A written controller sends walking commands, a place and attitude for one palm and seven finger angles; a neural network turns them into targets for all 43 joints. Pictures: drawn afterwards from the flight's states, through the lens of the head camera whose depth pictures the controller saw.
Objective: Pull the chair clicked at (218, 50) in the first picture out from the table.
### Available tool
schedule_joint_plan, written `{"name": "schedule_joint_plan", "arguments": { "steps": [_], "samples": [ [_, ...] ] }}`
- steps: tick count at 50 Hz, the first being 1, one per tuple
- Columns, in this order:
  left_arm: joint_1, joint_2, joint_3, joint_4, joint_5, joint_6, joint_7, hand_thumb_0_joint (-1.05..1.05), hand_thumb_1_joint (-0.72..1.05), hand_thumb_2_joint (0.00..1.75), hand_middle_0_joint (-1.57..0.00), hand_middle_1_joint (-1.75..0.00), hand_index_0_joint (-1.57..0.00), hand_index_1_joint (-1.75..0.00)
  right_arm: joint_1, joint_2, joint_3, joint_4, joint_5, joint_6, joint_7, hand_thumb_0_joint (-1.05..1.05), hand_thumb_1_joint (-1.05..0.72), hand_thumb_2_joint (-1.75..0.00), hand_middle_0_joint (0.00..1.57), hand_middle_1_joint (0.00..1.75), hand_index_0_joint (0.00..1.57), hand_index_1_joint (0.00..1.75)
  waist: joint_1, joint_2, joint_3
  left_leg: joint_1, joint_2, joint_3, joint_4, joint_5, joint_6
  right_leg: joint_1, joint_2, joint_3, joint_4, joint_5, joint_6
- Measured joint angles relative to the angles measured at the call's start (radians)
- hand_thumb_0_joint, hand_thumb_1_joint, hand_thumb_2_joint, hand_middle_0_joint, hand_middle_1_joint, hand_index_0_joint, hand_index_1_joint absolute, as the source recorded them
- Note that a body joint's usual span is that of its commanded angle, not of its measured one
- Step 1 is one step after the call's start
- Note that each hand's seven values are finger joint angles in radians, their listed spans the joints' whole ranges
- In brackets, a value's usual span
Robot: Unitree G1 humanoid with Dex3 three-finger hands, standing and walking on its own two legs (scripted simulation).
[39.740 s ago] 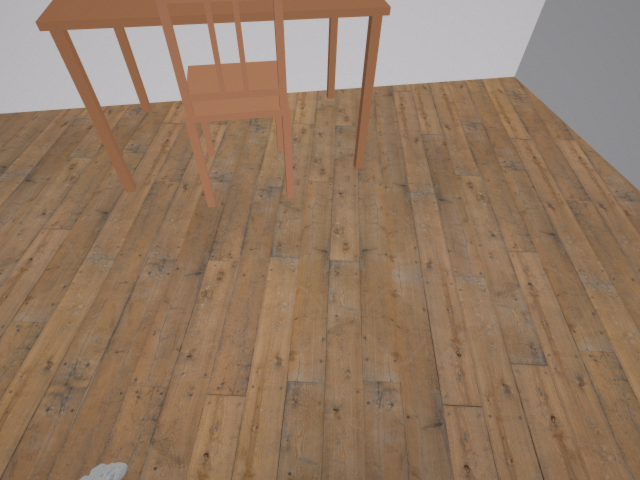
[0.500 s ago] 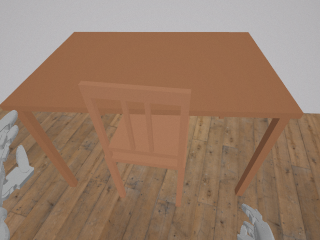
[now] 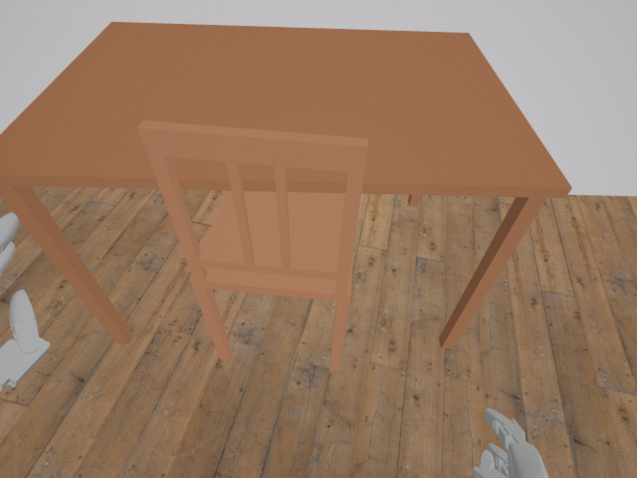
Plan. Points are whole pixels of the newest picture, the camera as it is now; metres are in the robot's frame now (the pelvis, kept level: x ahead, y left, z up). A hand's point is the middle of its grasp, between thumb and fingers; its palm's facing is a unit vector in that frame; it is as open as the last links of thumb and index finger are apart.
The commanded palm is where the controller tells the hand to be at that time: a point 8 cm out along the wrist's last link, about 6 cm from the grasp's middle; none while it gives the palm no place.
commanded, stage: step back with the hand held close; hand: left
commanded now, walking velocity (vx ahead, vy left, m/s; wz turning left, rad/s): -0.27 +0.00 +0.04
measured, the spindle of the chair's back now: (241, 216) +0.59 +0.19 -0.08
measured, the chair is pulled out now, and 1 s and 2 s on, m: -0.09 -0.09 -0.09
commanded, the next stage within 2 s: stop stepping back and stand still in 1.30 s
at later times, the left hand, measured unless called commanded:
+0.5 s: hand (17, 379) +0.16 +0.26 +0.16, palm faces +0.42 -0.74 -0.52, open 7.4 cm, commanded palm +0.09 +0.30 +0.18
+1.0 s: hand out of the picture +0.11 +0.25 +0.17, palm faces +0.47 -0.75 -0.47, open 7.4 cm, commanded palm +0.05 +0.28 +0.18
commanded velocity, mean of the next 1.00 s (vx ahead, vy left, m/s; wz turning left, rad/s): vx -0.38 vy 0.00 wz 0.00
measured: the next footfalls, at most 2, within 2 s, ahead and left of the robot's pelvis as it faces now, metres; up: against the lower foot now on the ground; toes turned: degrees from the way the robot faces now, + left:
right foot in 0.98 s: -0.06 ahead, -0.15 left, +0.00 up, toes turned +3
left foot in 1.18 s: -0.03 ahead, +0.08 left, +0.00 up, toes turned +1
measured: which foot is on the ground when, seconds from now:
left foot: down 0.00-1.00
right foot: down 0.00-0.82, up 0.84-0.96, down 0.98-1.00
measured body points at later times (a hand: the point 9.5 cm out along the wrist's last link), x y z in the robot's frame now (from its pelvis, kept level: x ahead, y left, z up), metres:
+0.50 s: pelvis -0.04 +0.00 -0.01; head -0.01 +0.03 +0.44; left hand +0.14 +0.30 +0.19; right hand +0.12 -0.25 -0.09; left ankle +0.03 +0.09 -0.74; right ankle +0.02 -0.13 -0.73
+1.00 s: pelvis -0.09 -0.02 -0.01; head -0.07 +0.01 +0.44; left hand +0.07 +0.29 +0.20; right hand +0.08 -0.25 -0.09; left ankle +0.03 +0.09 -0.73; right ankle -0.10 -0.15 -0.74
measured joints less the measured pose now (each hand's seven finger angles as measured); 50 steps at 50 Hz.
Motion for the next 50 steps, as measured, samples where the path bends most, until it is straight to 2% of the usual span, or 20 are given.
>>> {"name": "schedule_joint_plan", "arguments": {
  "steps": [6, 15, 18, 24, 27, 30, 37, 40, 42, 44, 46, 48, 50],
  "samples": [
    [-0.01, -0.021, -0.01, -0.013, 0.014, -0.014, 0.011, 0.01, 0.89, 0.9, -0.21, -0.3, -0.21, -0.3, 0.014, 0.003, 0.008, 0.003, -0.005, -0.031, 0.003, 0.01, -0.9, -0.9, 0.2, 0.3, 0.21, 0.3, 0.003, 0.002, 0.0, -0.048, 0.008, -0.014, 0.041, 0.003, 0.002, -0.028, 0.01, -0.01, 0.007, 0.014, -0.005],
    [-0.029, -0.004, 0.012, -0.019, 0.013, -0.04, 0.021, 0.01, 0.89, 0.9, -0.21, -0.3, -0.21, -0.3, 0.017, 0.006, 0.005, 0.019, -0.012, -0.051, 0.009, 0.01, -0.9, -0.9, 0.2, 0.3, 0.21, 0.3, -0.002, -0.009, 0.004, -0.095, 0.013, -0.025, 0.082, -0.022, 0.0, -0.057, 0.022, -0.006, 0.014, 0.032, -0.007],
    [-0.028, -0.002, 0.011, -0.028, 0.01, -0.043, 0.022, 0.01, 0.89, 0.9, -0.21, -0.3, -0.21, -0.3, 0.009, 0.001, 0.001, 0.021, -0.013, -0.052, 0.012, 0.01, -0.9, -0.9, 0.2, 0.3, 0.21, 0.3, -0.008, -0.016, 0.011, -0.108, 0.015, -0.022, 0.076, 0.014, 0.002, -0.07, 0.024, -0.004, 0.011, 0.043, -0.006],
    [-0.033, 0.037, 0.037, -0.051, 0.036, -0.051, 0.008, 0.01, 0.89, 0.9, -0.21, -0.3, -0.21, -0.3, 0.02, 0.009, -0.008, 0.009, -0.013, -0.071, 0.006, 0.01, -0.9, -0.9, 0.2, 0.3, 0.21, 0.3, -0.027, -0.027, 0.02, -0.142, 0.005, -0.046, 0.11, 0.012, 0.006, -0.08, 0.043, 0.023, 0.138, -0.048, -0.011],
    [-0.038, 0.057, 0.075, -0.067, 0.029, -0.07, 0.004, 0.01, 0.89, 0.9, -0.21, -0.3, -0.21, -0.3, 0.0, 0.021, -0.004, 0.021, -0.019, -0.081, 0.007, 0.01, -0.9, -0.9, 0.2, 0.3, 0.21, 0.3, -0.015, -0.04, 0.029, -0.16, 0.01, -0.041, 0.13, 0.009, -0.003, -0.081, 0.048, 0.033, 0.134, -0.061, -0.011],
    [-0.053, 0.054, 0.076, -0.071, 0.018, -0.084, -0.002, 0.01, 0.89, 0.9, -0.21, -0.3, -0.21, -0.3, -0.028, 0.027, -0.002, 0.036, -0.022, -0.084, 0.011, 0.01, -0.9, -0.9, 0.2, 0.3, 0.21, 0.3, -0.01, -0.037, 0.04, -0.167, 0.018, -0.044, 0.127, 0.021, -0.011, -0.089, 0.055, 0.031, 0.137, -0.065, -0.01],
    [-0.031, 0.049, 0.045, -0.086, 0.009, -0.107, -0.007, 0.01, 0.88, 0.9, -0.21, -0.3, -0.21, -0.3, -0.042, 0.023, -0.013, 0.039, -0.022, -0.075, 0.016, 0.01, -0.9, -0.9, 0.2, 0.3, 0.21, 0.3, -0.023, -0.035, 0.016, -0.192, 0.011, -0.055, 0.117, -0.02, -0.012, -0.1, 0.05, 0.022, 0.092, -0.025, -0.016],
    [-0.021, 0.06, 0.053, -0.081, 0.007, -0.115, -0.001, 0.01, 0.88, 0.9, -0.22, -0.3, -0.21, -0.3, -0.034, 0.014, -0.017, 0.037, -0.021, -0.075, 0.012, 0.01, -0.9, -0.9, 0.2, 0.3, 0.21, 0.3, -0.026, -0.037, 0.011, -0.195, 0.01, -0.055, 0.093, 0.035, -0.008, -0.105, 0.047, 0.018, 0.083, -0.012, -0.015],
    [-0.022, 0.067, 0.067, -0.072, 0.01, -0.115, -0.002, 0.01, 0.88, 0.9, -0.22, -0.3, -0.21, -0.3, -0.028, 0.01, -0.017, 0.034, -0.019, -0.083, 0.006, 0.01, -0.9, -0.9, 0.2, 0.3, 0.21, 0.3, -0.025, -0.03, 0.015, -0.195, 0.021, -0.053, 0.086, 0.09, 0.0, -0.12, 0.058, 0.017, 0.13, -0.069, -0.019],
    [-0.034, 0.069, 0.076, -0.056, 0.014, -0.106, -0.005, 0.01, 0.88, 0.9, -0.22, -0.3, -0.21, -0.3, -0.018, 0.014, -0.019, 0.037, -0.02, -0.094, 0.002, 0.01, -0.9, -0.9, 0.2, 0.3, 0.21, 0.3, -0.026, -0.021, 0.017, -0.197, 0.028, -0.064, 0.089, 0.092, -0.001, -0.117, 0.077, 0.023, 0.226, -0.148, -0.023],
    [-0.043, 0.068, 0.081, -0.048, 0.009, -0.098, -0.005, 0.01, 0.88, 0.9, -0.22, -0.3, -0.21, -0.3, -0.008, 0.025, -0.015, 0.047, -0.021, -0.105, 0.005, 0.01, -0.9, -0.9, 0.2, 0.3, 0.21, 0.3, -0.017, -0.02, 0.008, -0.199, 0.035, -0.07, 0.075, 0.099, -0.009, -0.078, 0.083, 0.02, 0.26, -0.213, -0.031],
    [-0.039, 0.063, 0.085, -0.052, -0.003, -0.095, -0.001, 0.01, 0.88, 0.9, -0.21, -0.3, -0.21, -0.3, -0.007, 0.037, -0.006, 0.062, -0.027, -0.116, 0.012, 0.01, -0.9, -0.9, 0.2, 0.3, 0.21, 0.3, 0.001, -0.031, -0.005, -0.202, 0.043, -0.059, 0.057, 0.116, -0.02, -0.011, 0.069, 0.006, 0.197, -0.24, -0.043],
    [-0.043, 0.05, 0.082, -0.056, -0.008, -0.101, 0.001, 0.01, 0.89, 0.9, -0.21, -0.3, -0.21, -0.3, -0.023, 0.046, 0.003, 0.078, -0.038, -0.123, 0.017, 0.01, -0.9, -0.9, 0.2, 0.3, 0.21, 0.3, 0.021, -0.034, -0.008, -0.212, 0.061, -0.043, 0.049, 0.129, -0.03, 0.035, 0.062, 0.002, 0.104, -0.181, -0.042]
  ]
}}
